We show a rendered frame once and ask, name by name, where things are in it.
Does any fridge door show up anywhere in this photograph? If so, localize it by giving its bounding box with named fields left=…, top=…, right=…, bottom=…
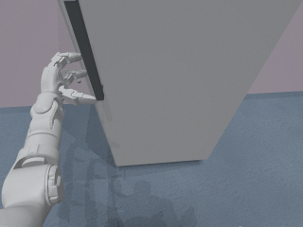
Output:
left=60, top=0, right=303, bottom=166

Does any robot left forearm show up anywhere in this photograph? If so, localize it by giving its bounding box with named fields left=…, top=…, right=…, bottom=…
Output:
left=1, top=92, right=64, bottom=208

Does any left robot upper arm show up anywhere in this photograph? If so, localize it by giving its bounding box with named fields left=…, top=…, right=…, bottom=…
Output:
left=0, top=164, right=64, bottom=227

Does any handle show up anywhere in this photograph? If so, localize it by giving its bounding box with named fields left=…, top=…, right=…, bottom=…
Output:
left=63, top=0, right=104, bottom=101

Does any robot left hand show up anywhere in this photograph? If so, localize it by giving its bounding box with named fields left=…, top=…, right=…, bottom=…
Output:
left=41, top=52, right=97, bottom=106

